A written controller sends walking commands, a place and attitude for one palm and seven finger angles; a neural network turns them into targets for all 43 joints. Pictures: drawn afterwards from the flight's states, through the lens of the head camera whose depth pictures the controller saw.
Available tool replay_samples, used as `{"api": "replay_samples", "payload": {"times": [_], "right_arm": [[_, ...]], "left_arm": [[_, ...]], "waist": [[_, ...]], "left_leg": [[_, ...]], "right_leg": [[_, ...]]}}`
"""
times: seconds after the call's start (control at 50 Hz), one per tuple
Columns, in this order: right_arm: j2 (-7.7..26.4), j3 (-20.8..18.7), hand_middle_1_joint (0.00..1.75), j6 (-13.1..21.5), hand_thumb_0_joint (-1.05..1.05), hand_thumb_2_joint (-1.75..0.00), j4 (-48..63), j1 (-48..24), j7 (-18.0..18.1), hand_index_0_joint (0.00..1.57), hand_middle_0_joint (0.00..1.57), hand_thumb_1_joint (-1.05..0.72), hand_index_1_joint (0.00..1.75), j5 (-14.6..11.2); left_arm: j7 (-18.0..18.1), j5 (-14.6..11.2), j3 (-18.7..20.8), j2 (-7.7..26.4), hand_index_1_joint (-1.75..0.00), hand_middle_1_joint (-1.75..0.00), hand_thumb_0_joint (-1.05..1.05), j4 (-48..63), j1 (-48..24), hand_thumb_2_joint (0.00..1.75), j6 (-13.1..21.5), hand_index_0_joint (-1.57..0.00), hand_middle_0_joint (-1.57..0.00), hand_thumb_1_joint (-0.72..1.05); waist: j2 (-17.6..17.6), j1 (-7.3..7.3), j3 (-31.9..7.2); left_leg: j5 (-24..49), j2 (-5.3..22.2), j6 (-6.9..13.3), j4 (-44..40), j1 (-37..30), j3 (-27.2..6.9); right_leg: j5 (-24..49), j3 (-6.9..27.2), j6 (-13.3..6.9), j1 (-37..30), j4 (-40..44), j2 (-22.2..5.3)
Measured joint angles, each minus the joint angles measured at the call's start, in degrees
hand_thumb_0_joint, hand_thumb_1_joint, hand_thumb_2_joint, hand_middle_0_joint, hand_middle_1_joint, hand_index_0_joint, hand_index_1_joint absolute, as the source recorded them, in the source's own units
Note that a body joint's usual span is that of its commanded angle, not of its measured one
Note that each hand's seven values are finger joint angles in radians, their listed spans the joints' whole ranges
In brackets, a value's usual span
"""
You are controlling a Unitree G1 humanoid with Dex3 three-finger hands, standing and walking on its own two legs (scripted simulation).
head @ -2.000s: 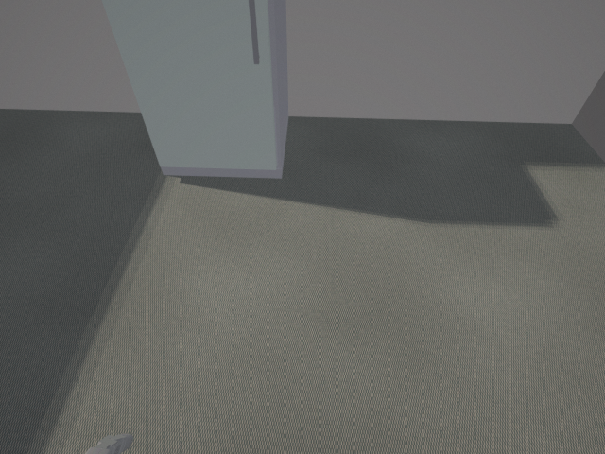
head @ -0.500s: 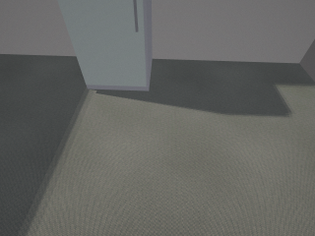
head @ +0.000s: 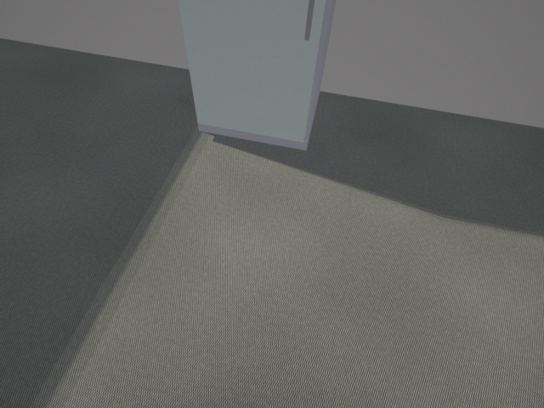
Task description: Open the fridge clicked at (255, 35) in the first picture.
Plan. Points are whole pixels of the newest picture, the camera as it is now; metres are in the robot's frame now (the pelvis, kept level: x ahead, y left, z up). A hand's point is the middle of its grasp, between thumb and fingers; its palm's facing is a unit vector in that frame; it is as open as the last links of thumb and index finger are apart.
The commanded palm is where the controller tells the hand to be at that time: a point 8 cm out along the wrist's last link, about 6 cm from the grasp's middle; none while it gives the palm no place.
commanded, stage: walk to a spot facing it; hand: right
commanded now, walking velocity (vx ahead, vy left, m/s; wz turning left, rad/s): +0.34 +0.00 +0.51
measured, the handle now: out of the picture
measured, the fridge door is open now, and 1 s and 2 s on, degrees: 0 0 0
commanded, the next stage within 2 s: turn to face it in 1.70 s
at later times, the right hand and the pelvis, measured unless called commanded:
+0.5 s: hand (408, 375) +0.22 -0.25 -0.18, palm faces -0.14 +0.98 -0.17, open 7.4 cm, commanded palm none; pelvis +0.21 -0.06 +0.00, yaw +15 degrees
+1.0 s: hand (314, 203) +0.60 -0.09 -0.16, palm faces -0.54 +0.84 -0.11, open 7.4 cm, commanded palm none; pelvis +0.42 -0.01 +0.01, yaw +29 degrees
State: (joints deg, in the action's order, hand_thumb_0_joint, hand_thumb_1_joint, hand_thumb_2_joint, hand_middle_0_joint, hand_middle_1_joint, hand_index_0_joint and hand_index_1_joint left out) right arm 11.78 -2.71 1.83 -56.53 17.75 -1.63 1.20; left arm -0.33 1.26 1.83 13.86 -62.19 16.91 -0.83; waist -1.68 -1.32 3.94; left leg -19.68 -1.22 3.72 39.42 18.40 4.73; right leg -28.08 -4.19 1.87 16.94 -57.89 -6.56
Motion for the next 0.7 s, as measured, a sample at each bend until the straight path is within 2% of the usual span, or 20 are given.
{"api": "replay_samples", "payload": {"times": [0.04,0.08,0.16,0.22,0.32,0.4,0.42,0.44,0.48,0.5,0.54,0.6,0.7], "right_arm": [[-0.5,0.0,0.3,0.4,0.0,-0.89,-0.1,1.1,0.6,0.2,0.2,-0.9,0.3,-0.1],[-1.1,0.2,0.3,0.6,0.0,-0.89,-0.6,2.6,1.0,0.2,0.2,-0.9,0.3,0.0],[-2.3,0.7,0.3,0.9,0.0,-0.89,-2.3,4.8,1.1,0.2,0.2,-0.9,0.3,0.3],[-3.0,0.8,0.3,1.2,0.0,-0.89,-3.1,5.5,1.2,0.21,0.2,-0.9,0.3,0.4],[-2.9,0.6,0.3,1.6,0.0,-0.89,-3.2,5.9,1.9,0.21,0.2,-0.9,0.3,0.7],[-1.9,0.0,0.3,1.3,0.0,-0.89,-3.2,6.4,2.2,0.21,0.2,-0.9,0.3,0.7],[-1.7,-0.2,0.3,1.1,0.0,-0.89,-3.4,6.7,2.2,0.21,0.2,-0.9,0.3,0.5],[-1.2,-0.6,0.3,0.7,0.0,-0.89,-3.8,6.3,2.1,0.21,0.2,-0.9,0.3,0.2],[-0.3,-1.2,0.3,-0.2,0.01,-0.89,-4.3,4.7,1.9,0.2,0.2,-0.9,0.3,-0.2],[0.1,-1.5,0.3,-0.6,0.01,-0.89,-4.3,4.0,1.7,0.2,0.2,-0.9,0.3,-0.1],[1.0,-2.0,0.3,-1.1,0.01,-0.89,-3.8,2.2,1.1,0.2,0.2,-0.9,0.3,0.4],[1.9,-2.8,0.3,-1.9,0.01,-0.89,-1.7,-0.7,0.5,0.2,0.2,-0.91,0.3,0.9],[1.9,-3.6,0.3,-3.0,0.0,-0.9,0.9,-4.0,0.1,0.2,0.2,-0.91,0.3,1.2]], "left_arm": [[-0.2,0.0,0.2,-0.2,-0.3,-0.3,0.01,0.0,-1.0,0.9,0.0,-0.2,-0.2,0.91],[-0.4,0.2,0.5,-0.5,-0.3,-0.3,0.01,1.2,-2.7,0.9,0.3,-0.2,-0.2,0.91],[-0.7,0.3,1.1,-1.0,-0.3,-0.3,0.01,4.8,-6.5,0.9,1.0,-0.2,-0.2,0.91],[-0.9,0.2,1.2,-1.6,-0.3,-0.3,0.0,6.7,-8.9,0.9,1.3,-0.2,-0.2,0.91],[-1.3,0.1,0.9,-2.7,-0.3,-0.3,0.0,8.1,-11.7,0.9,1.4,-0.2,-0.2,0.91],[-1.3,0.0,0.2,-3.8,-0.3,-0.3,0.0,9.0,-13.0,0.9,2.4,-0.2,-0.2,0.91],[-1.1,0.1,-0.1,-4.1,-0.3,-0.3,0.0,9.3,-13.0,0.9,3.1,-0.2,-0.2,0.91],[-0.8,0.3,-0.2,-4.6,-0.3,-0.3,0.0,9.4,-13.2,0.9,3.9,-0.2,-0.2,0.91],[-0.6,0.5,-0.8,-5.3,-0.3,-0.3,0.0,9.6,-12.7,0.9,4.7,-0.2,-0.2,0.91],[-0.4,0.5,-0.9,-5.6,-0.3,-0.3,0.0,9.5,-11.9,0.9,4.8,-0.2,-0.2,0.91],[0.0,0.4,-0.9,-6.0,-0.3,-0.3,0.0,8.8,-9.5,0.9,4.9,-0.21,-0.2,0.91],[1.1,0.0,0.1,-6.0,-0.3,-0.3,-0.01,6.8,-5.2,0.9,5.2,-0.21,-0.2,0.92],[1.8,-0.2,0.9,-4.0,-0.3,-0.3,-0.01,3.3,1.1,0.9,5.0,-0.2,-0.2,0.94]], "waist": [[0.5,-0.49,-0.2],[1.1,-0.43,-0.7],[1.5,0.29,-1.6],[1.2,0.26,-2.0],[1.2,-1.18,-2.2],[2.5,-2.31,-2.0],[2.8,-2.17,-2.1],[3.7,-1.76,-1.6],[4.6,-1.54,-0.8],[4.8,-1.34,-0.7],[4.8,-0.66,-0.8],[4.7,-0.13,-1.3],[4.6,0.73,-2.6]], "left_leg": [[-0.1,-1.0,0.6,-3.5,-2.7,-0.9],[1.4,-1.6,0.3,-7.9,-5.4,-2.3],[3.5,-2.4,0.4,-15.0,-9.7,-5.2],[3.5,-2.7,-0.1,-18.0,-12.4,-7.0],[0.8,-2.5,-1.4,-19.7,-16.5,-9.2],[-4.4,-1.4,-3.0,-16.4,-18.6,-11.3],[-6.7,-1.3,-3.2,-12.8,-17.9,-11.9],[-8.3,-0.8,-3.0,-5.7,-15.5,-11.7],[-9.4,-0.9,-2.4,13.8,-7.7,-10.7],[-7.9,-0.7,-2.3,21.6,-4.0,-9.4],[-3.4,0.9,-2.6,30.3,2.4,-6.2],[3.2,3.1,-3.3,32.9,9.9,-4.0],[11.4,5.4,-4.6,31.8,17.9,-4.3]], "right_leg": [[3.6,0.7,-0.1,5.2,-7.2,0.4],[7.6,0.5,0.5,9.8,-9.1,0.4],[13.7,0.8,1.7,16.6,-6.2,-0.3],[16.9,1.5,2.1,19.4,-2.5,-0.7],[18.0,1.1,1.8,18.6,7.7,-0.3],[16.9,-0.3,0.2,12.1,20.3,2.0],[17.9,-0.9,-0.6,9.5,23.3,2.6],[17.2,-1.8,-2.1,9.1,21.9,3.1],[13.9,-3.9,-4.3,7.5,19.2,2.7],[12.8,-5.0,-4.8,5.8,19.7,2.4],[12.6,-6.5,-5.0,1.9,22.7,2.2],[13.0,-8.4,-5.1,-3.2,28.3,2.5],[12.3,-11.9,-5.4,-9.4,34.6,3.9]]}}
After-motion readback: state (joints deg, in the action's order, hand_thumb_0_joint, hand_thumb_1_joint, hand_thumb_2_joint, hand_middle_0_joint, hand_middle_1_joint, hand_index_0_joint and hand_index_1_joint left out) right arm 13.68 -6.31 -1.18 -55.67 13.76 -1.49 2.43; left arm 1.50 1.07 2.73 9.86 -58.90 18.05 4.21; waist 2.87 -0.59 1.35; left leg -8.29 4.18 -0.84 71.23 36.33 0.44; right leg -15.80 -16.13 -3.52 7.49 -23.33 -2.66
